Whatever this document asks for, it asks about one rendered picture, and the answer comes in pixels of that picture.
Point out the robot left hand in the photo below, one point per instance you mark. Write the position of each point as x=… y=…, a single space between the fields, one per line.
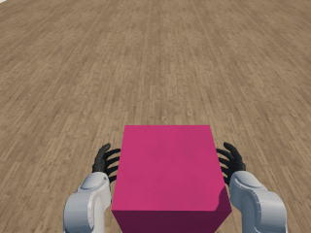
x=101 y=163

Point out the carton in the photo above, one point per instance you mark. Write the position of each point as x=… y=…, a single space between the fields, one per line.
x=169 y=180

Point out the right robot forearm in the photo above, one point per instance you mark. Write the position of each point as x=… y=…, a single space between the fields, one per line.
x=262 y=211

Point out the robot right hand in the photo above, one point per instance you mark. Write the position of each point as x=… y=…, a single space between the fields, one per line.
x=234 y=162

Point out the left robot forearm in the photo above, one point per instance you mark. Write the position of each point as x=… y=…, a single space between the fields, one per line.
x=84 y=210

